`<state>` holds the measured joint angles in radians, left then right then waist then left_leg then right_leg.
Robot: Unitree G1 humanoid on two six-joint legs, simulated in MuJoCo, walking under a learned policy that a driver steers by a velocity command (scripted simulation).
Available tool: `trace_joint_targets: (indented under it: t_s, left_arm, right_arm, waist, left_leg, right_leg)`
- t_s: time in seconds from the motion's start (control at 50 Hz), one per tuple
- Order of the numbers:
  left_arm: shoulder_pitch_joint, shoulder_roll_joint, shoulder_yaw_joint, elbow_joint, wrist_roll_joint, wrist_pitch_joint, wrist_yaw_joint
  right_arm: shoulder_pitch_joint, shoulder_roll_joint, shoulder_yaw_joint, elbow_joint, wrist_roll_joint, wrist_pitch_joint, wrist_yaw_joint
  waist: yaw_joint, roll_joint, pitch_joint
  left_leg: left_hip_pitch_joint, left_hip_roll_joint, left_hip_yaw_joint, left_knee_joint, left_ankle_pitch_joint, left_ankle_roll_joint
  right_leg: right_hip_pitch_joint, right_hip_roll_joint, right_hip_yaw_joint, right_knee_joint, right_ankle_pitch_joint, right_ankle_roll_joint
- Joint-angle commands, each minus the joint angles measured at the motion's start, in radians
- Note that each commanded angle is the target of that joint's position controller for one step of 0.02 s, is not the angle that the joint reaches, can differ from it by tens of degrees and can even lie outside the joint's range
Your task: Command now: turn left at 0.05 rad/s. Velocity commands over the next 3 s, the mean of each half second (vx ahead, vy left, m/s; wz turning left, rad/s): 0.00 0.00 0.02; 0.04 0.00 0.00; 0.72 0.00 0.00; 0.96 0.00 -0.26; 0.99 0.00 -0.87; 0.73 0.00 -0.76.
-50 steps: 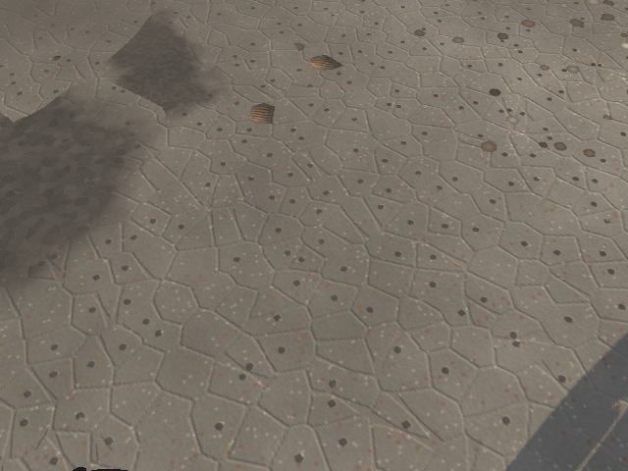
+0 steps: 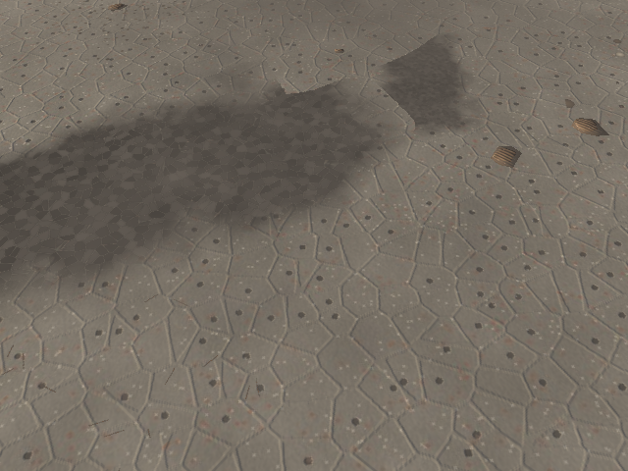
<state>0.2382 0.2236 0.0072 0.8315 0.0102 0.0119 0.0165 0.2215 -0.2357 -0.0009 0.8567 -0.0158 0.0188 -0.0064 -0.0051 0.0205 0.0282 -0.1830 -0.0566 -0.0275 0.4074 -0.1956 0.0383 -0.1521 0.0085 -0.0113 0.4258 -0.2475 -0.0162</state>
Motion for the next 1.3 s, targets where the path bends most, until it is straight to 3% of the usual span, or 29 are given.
trace_joint_targets:
  t_s: [0.02, 0.18, 0.42, 0.9, 0.92, 0.94, 0.96, 0.98, 1.0, 1.02, 1.06, 1.12, 1.16, 1.2, 1.22, 1.24, 1.26, 1.28, 1.3]
  left_arm:
    - [0.02, 0.116, 0.027, -0.013, -0.001, -0.013, 0.007]
    - [0.015, 0.107, 0.023, 0.073, 0.0, -0.019, 0.01]
    - [0.054, 0.067, 0.005, 0.194, -0.001, -0.022, 0.016]
    - [0.131, 0.0, -0.008, 0.299, 0.001, -0.025, 0.028]
    - [0.151, 0.011, -0.003, 0.303, 0.002, -0.022, 0.027]
    - [0.163, 0.057, 0.016, 0.298, 0.002, -0.014, 0.024]
    - [0.202, 0.09, 0.031, 0.296, 0.006, -0.006, 0.018]
    - [0.255, 0.109, 0.043, 0.305, 0.006, -0.002, 0.015]
    - [0.246, 0.104, 0.051, 0.303, 0.004, -0.006, 0.017]
    - [0.244, 0.086, 0.053, 0.295, 0.011, -0.017, 0.014]
    - [0.163, 0.099, 0.063, 0.258, 0.013, -0.046, 0.01]
    - [0.063, 0.112, 0.073, 0.215, -0.005, -0.073, 0.01]
    - [0.049, 0.122, 0.082, 0.21, -0.006, -0.075, 0.006]
    - [0.025, 0.099, 0.082, 0.19, 0.001, -0.076, -0.001]
    - [-0.024, 0.045, 0.067, 0.158, 0.016, -0.086, -0.01]
    - [-0.076, -0.048, 0.044, 0.081, 0.011, -0.102, -0.022]
    - [-0.07, -0.009, 0.049, 0.063, 0.027, -0.105, -0.036]
    - [-0.121, 0.035, 0.056, 0.049, 0.028, -0.107, -0.051]
    - [-0.114, 0.051, 0.06, 0.058, 0.03, -0.109, -0.063]
  right_arm:
    - [0.001, -0.099, -0.026, -0.008, 0.002, -0.018, -0.009]
    - [0.036, -0.092, -0.023, 0.106, 0.004, -0.018, -0.018]
    - [0.067, -0.065, -0.01, 0.227, 0.006, -0.017, -0.028]
    - [0.112, 0.006, 0.004, 0.317, 0.007, -0.019, -0.04]
    - [0.128, 0.008, 0.003, 0.319, 0.006, -0.017, -0.039]
    - [0.126, -0.018, -0.01, 0.307, 0.002, -0.011, -0.036]
    - [0.082, -0.039, -0.019, 0.277, -0.012, -0.006, -0.026]
    - [0.013, -0.002, -0.013, 0.231, -0.022, -0.009, -0.013]
    - [-0.067, 0.032, -0.005, 0.181, -0.026, -0.019, -0.003]
    - [-0.116, -0.001, -0.016, 0.153, -0.027, -0.032, 0.004]
    - [-0.063, -0.013, -0.029, 0.15, -0.025, -0.058, 0.023]
    - [-0.014, -0.004, -0.04, 0.136, -0.005, -0.07, 0.035]
    - [0.049, 0.006, -0.045, 0.138, 0.002, -0.065, 0.028]
    - [0.216, -0.003, -0.057, 0.192, 0.0, -0.075, 0.011]
    - [0.375, -0.059, -0.075, 0.231, -0.015, -0.093, -0.001]
    - [0.435, -0.147, -0.084, 0.224, -0.03, -0.104, -0.004]
    - [0.334, -0.14, -0.083, 0.211, -0.03, -0.095, -0.009]
    - [0.206, -0.111, -0.076, 0.163, -0.022, -0.101, -0.001]
    - [0.167, -0.099, -0.073, 0.147, -0.015, -0.112, 0.007]
  waist:
    - [0.011, -0.054, 0.003]
    - [0.007, -0.02, 0.014]
    - [0.002, -0.028, 0.025]
    - [0.006, -0.022, 0.045]
    - [0.01, -0.034, 0.004]
    - [0.018, -0.067, 0.013]
    - [0.046, -0.094, 0.076]
    - [0.079, -0.171, 0.132]
    - [0.087, -0.218, 0.195]
    - [0.089, -0.158, 0.188]
    - [0.025, -0.086, 0.095]
    - [-0.033, -0.147, 0.057]
    - [-0.062, -0.162, 0.089]
    - [-0.124, -0.027, 0.074]
    - [-0.192, 0.169, 0.021]
    - [-0.176, 0.349, -0.007]
    - [-0.101, 0.239, 0.035]
    - [-0.053, 0.092, 0.082]
    - [-0.03, 0.019, 0.05]
  left_leg:
    - [-0.008, 0.099, -0.112, -0.071, 0.068, 0.011]
    - [0.007, 0.107, -0.115, -0.094, 0.071, 0.003]
    - [0.022, 0.119, -0.108, -0.095, 0.084, 0.006]
    - [0.008, 0.122, -0.093, -0.078, 0.098, 0.001]
    - [0.012, 0.094, -0.074, -0.064, -0.055, 0.008]
    - [-0.042, 0.045, -0.04, 0.008, -0.315, 0.028]
    - [-0.184, 0.029, -0.038, 0.077, -0.48, 0.04]
    - [-0.306, 0.011, 0.021, 0.2, -0.442, 0.031]
    - [-0.39, 0.044, 0.084, 0.346, -0.245, 0.015]
    - [-0.452, 0.083, 0.052, 0.446, -0.214, 0.006]
    - [-0.438, 0.116, 0.027, 0.475, -0.149, -0.003]
    - [-0.185, 0.085, 0.081, 0.287, -0.139, 0.005]
    - [-0.011, 0.06, 0.149, 0.139, -0.135, 0.013]
    - [0.254, 0.021, 0.187, 0.044, -0.127, 0.015]
    - [0.406, 0.179, -0.053, -0.063, -0.298, 0.038]
    - [0.446, 0.427, -0.572, -0.276, -0.677, 0.116]
    - [0.338, 0.497, -0.744, -0.329, -0.814, 0.187]
    - [0.255, 0.463, -0.63, -0.3, -0.708, 0.175]
    - [0.211, 0.395, -0.489, -0.292, -0.567, 0.151]
  right_leg:
    - [-0.018, -0.113, 0.122, -0.109, 0.059, -0.035]
    - [-0.025, -0.109, 0.124, -0.127, 0.045, -0.044]
    - [-0.035, -0.098, 0.117, -0.133, 0.067, -0.043]
    - [-0.034, -0.09, 0.112, -0.117, 0.099, -0.045]
    - [-0.02, -0.074, 0.114, -0.131, -0.087, -0.053]
    - [-0.034, -0.061, 0.14, -0.128, -0.38, -0.084]
    - [-0.045, -0.106, 0.231, -0.173, -0.618, -0.128]
    - [-0.016, -0.203, 0.374, -0.26, -0.753, -0.184]
    - [-0.023, -0.316, 0.486, -0.343, -0.705, -0.231]
    - [-0.016, -0.35, 0.522, -0.379, -0.598, -0.246]
    - [0.029, -0.316, 0.429, -0.35, -0.421, -0.217]
    - [-0.116, -0.207, 0.232, -0.338, -0.328, -0.159]
    - [-0.239, -0.199, 0.188, -0.277, -0.38, -0.176]
    - [-0.413, -0.144, 0.134, -0.069, -0.39, -0.177]
    - [-0.535, -0.049, 0.023, 0.291, -0.266, -0.151]
    - [-0.759, 0.058, -0.017, 0.609, -0.26, -0.123]
    - [-0.835, -0.012, 0.075, 0.761, -0.154, -0.141]
    - [-0.845, -0.081, 0.082, 0.801, -0.021, -0.13]
    - [-0.776, -0.106, 0.086, 0.766, 0.051, -0.108]
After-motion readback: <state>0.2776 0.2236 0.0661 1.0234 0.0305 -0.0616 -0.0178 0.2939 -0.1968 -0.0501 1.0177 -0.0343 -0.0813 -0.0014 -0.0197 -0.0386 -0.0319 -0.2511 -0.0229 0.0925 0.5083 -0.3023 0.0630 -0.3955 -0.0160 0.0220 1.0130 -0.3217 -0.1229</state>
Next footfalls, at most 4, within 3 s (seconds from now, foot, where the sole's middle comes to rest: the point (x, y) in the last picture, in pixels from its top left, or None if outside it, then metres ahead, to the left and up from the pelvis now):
1.22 left None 0.12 0.12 -0.78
1.68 right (367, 453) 0.56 -0.06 -0.78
2.12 left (300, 288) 1.01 0.08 -0.78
2.58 right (424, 213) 1.28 -0.28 -0.78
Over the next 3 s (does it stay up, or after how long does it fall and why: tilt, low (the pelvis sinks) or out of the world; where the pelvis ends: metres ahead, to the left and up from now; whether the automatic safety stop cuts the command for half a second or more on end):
stays up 1.43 -0.39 -0.03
